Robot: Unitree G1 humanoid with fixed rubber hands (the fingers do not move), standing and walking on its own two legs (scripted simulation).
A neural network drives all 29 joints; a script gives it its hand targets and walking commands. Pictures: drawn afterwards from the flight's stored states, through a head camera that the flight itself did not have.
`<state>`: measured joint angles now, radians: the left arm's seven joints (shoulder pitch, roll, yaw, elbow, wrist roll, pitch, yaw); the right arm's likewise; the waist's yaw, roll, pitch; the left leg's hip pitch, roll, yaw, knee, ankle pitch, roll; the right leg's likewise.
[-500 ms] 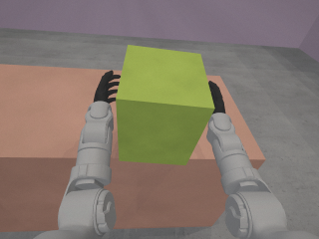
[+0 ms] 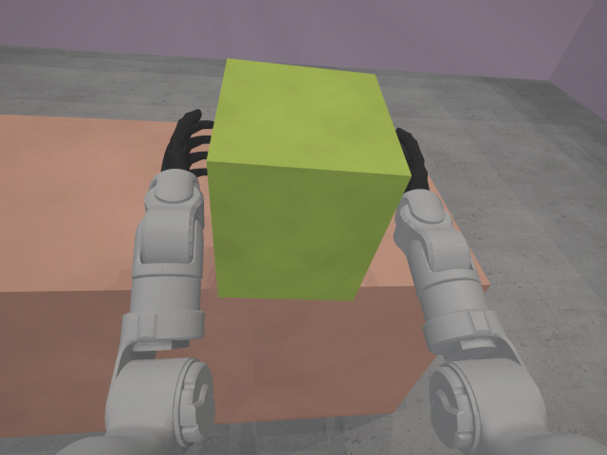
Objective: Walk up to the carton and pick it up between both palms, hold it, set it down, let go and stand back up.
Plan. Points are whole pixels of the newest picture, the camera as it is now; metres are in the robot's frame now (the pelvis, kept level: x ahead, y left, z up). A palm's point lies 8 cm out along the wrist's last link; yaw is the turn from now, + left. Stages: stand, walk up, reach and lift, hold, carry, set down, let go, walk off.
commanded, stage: reach and lift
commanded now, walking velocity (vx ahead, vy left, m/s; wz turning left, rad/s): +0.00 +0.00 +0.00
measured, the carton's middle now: (294, 188) +0.42 -0.01 +0.16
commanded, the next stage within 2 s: hold in 1.06 s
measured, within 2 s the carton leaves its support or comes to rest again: neither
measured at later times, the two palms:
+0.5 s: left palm (165, 152) +0.39 +0.15 +0.23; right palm (412, 155) +0.38 -0.14 +0.24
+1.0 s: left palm (164, 147) +0.38 +0.15 +0.25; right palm (419, 148) +0.37 -0.14 +0.26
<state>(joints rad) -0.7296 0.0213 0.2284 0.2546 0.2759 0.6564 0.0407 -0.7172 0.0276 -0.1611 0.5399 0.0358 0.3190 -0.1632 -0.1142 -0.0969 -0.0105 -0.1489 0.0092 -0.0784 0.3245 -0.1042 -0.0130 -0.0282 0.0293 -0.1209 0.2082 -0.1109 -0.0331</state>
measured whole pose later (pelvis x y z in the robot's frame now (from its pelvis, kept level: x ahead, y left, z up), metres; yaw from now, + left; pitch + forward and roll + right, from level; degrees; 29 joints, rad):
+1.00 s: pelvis +0.01 +0.00 +0.00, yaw -1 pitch -7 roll -1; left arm -0.76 0.01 0.28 0.04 0.33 0.92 -0.02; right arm -0.83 -0.06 -0.06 0.42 0.27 0.56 -0.26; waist -0.11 -0.09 -0.02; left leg -0.07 0.01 -0.06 0.30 -0.12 -0.01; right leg 0.04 0.03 -0.10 0.20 -0.12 -0.03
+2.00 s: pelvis +0.01 -0.01 +0.00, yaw -1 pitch -7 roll -1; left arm -0.77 0.02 0.30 0.04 0.33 1.01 -0.03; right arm -0.92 -0.09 -0.02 0.49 0.36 0.66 -0.31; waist -0.09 -0.08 -0.09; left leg -0.06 0.02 -0.06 0.29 -0.12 -0.02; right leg 0.04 0.04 -0.10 0.22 -0.14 -0.05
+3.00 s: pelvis +0.01 -0.01 +0.00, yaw -1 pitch -6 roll -1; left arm -0.78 0.01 0.31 0.02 0.34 1.02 -0.04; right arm -0.93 -0.10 -0.03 0.49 0.37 0.68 -0.31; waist -0.09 -0.08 -0.09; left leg -0.07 0.02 -0.05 0.29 -0.11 -0.02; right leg 0.03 0.03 -0.10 0.22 -0.14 -0.05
